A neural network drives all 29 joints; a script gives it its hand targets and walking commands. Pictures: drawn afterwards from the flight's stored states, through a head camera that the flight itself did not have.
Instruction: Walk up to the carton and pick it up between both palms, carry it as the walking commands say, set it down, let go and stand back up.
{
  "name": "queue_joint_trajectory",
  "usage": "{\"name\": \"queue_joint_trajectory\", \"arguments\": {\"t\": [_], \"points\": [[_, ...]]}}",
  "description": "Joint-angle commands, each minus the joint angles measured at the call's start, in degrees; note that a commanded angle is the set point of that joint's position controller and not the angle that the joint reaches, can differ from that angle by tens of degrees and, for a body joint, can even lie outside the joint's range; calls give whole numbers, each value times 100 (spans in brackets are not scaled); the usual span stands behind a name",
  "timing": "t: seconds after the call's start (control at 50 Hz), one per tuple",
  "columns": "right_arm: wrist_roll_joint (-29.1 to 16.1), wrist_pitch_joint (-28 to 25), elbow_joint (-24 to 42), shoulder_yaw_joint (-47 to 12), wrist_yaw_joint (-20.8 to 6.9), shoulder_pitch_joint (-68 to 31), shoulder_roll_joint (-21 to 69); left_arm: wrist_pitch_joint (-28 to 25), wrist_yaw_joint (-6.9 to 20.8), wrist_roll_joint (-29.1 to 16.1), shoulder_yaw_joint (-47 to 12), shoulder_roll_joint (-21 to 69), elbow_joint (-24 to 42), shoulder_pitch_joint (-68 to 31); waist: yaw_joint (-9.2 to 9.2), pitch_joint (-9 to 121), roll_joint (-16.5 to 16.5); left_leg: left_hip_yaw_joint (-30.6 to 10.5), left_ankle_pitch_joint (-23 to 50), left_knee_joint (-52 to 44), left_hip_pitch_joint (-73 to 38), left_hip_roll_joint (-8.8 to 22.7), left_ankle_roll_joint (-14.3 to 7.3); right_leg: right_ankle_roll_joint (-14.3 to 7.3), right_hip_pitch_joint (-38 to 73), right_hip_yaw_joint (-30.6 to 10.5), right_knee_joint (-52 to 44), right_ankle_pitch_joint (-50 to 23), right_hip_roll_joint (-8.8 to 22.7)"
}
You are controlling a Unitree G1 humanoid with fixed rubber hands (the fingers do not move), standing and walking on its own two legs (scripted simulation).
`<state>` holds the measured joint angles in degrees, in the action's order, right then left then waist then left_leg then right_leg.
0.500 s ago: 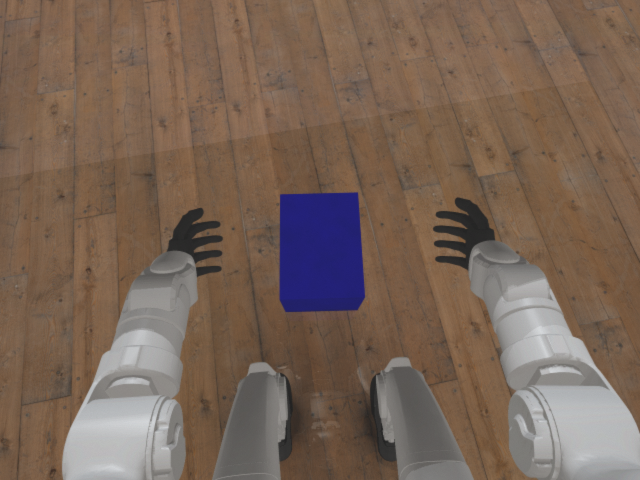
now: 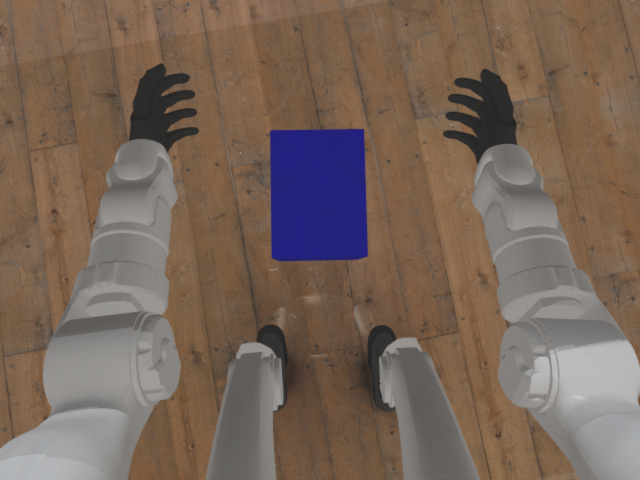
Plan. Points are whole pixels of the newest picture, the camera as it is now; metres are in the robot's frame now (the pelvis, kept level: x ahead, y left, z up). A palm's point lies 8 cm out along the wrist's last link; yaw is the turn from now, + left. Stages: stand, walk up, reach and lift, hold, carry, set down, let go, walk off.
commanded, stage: reach and lift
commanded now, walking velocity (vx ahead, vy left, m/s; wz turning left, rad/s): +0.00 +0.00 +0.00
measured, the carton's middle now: (317, 200) +0.51 +0.00 -0.56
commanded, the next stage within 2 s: none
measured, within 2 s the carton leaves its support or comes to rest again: neither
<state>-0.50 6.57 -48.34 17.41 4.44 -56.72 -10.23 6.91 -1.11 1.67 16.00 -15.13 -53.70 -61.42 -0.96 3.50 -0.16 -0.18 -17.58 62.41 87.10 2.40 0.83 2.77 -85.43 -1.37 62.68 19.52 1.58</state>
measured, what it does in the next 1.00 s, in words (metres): lowers itself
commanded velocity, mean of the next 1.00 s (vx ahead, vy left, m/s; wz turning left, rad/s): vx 0.00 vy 0.00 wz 0.00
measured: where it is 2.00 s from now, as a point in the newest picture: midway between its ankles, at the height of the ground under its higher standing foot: (329, 382)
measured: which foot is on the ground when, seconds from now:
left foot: down 0.00-1.00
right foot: down 0.00-1.00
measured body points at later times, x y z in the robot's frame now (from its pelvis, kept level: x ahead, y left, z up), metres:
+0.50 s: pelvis -0.02 +0.00 -0.08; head +0.30 +0.01 +0.23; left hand +0.51 +0.20 -0.21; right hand +0.49 -0.19 -0.21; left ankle +0.08 +0.13 -0.62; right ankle +0.06 -0.15 -0.62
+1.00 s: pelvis -0.04 +0.00 -0.21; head +0.31 +0.02 +0.08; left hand +0.51 +0.20 -0.36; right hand +0.49 -0.18 -0.36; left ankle +0.07 +0.13 -0.62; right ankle +0.06 -0.15 -0.62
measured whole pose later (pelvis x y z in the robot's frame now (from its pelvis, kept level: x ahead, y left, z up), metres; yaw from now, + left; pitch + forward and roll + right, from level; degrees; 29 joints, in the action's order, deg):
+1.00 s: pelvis -0.04 +0.00 -0.21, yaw -1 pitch +47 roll -2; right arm -10.3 3.5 -57.4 11.2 8.3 -72.0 -15.1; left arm 4.6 -5.5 -8.4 7.7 -20.6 -61.7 -76.2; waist -1.1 -3.8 0.0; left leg -2.5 -27.3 108.0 127.5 1.2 0.9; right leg 4.2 -124.6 -2.6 108.5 30.6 0.8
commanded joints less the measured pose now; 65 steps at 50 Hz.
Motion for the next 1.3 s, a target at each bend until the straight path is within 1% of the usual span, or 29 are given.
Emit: {"name": "queue_joint_trajectory", "arguments": {"t": [0.0, 0.06, 0.14, 0.18, 0.22, 0.28, 0.34, 0.4, 0.48, 0.56, 0.7, 0.86, 0.94, 1.06, 1.28], "points": [[205, -197, 628, 148, -2, -1011, -438, -221, 55, 200, 245, -574, 574, -1104, 37, 5743, 150, 60, 2902, -174, -3645, -588, 82, 73, 2322, 369, -348, -2486, -670], [353, -234, 825, 272, -42, -907, -383, -262, 148, 324, 373, -553, 803, -1026, -3, 6003, 187, 60, 3218, -125, -3633, -587, 84, 65, 2284, 408, -359, -2776, -678], [424, -245, 1058, 353, -132, -791, -266, -280, 291, 419, 482, -503, 1052, -927, -14, 5985, 249, 113, 3120, -28, -3341, -582, 74, 38, 2102, 448, -314, -2726, -664], [426, -236, 1063, 371, -170, -787, -192, -278, 352, 429, 502, -474, 1020, -912, -13, 5736, 261, 162, 2803, 48, -2963, -587, 64, 33, 1922, 450, -228, -2502, -652], [432, -225, 1051, 385, -188, -865, -112, -276, 400, 442, 528, -447, 946, -943, 9, 5440, 224, 245, 2324, 163, -2469, -607, 50, 47, 1729, 451, -85, -2167, -649], [447, -195, 975, 381, -157, -1058, -68, -263, 417, 441, 541, -474, 788, -1067, 35, 5215, 156, 353, 1660, 458, -1829, -641, 42, 90, 1403, 471, 265, -1672, -646], [416, -169, 825, 363, -66, -1262, -147, -245, 346, 363, 478, -548, 664, -1281, 16, 5221, 145, 401, 1227, 857, -1462, -649, 66, 117, 959, 527, 702, -1224, -653], [313, -163, 704, 293, 44, -1452, -311, -223, 216, 206, 343, -650, 624, -1489, -29, 5522, 182, 405, 1070, 1293, -1318, -644, 111, 127, 604, 593, 1173, -985, -675], [70, -169, 666, 142, 187, -1651, -528, -198, 15, -48, 98, -768, 637, -1706, -58, 6026, 283, 404, 1021, 1820, -1259, -631, 158, 111, 266, 669, 1740, -882, -689], [-242, -162, 701, -68, 281, -1851, -683, -165, -159, -279, -126, -879, 713, -1899, -31, 6364, 329, 399, 950, 2267, -1131, -612, 162, 77, -5, 711, 2215, -813, -671], [-705, -182, 557, -367, 371, -2217, -916, -155, -349, -632, -429, -1005, 623, -2295, -41, 6373, 385, 382, 711, 2916, -810, -548, 161, 30, -483, 728, 2868, -590, -577], [-917, -327, -99, -508, 392, -2595, -1078, -267, -429, -890, -662, -1092, 17, -2713, -66, 5719, 385, 343, 319, 3507, -250, -455, 167, 11, -1137, 720, 3446, -210, -465], [-989, -422, -399, -571, 390, -2783, -1128, -348, -446, -1014, -797, -1130, -293, -2900, -67, 5472, 363, 311, 257, 3802, -38, -419, 159, 24, -1359, 716, 3747, -128, -418], [-1112, -562, -688, -697, 404, -2987, -1200, -479, -469, -1229, -1038, -1208, -597, -3110, -62, 5317, 333, 247, 362, 4250, 156, -374, 156, 44, -1525, 690, 4194, -197, -366], [-1390, -773, -1032, -1100, 424, -3361, -1318, -724, -469, -1616, -1451, -1405, -886, -3445, -1, 5001, 258, 152, 512, 4957, 523, -265, 160, 38, -1550, 510, 4866, -425, -292]]}}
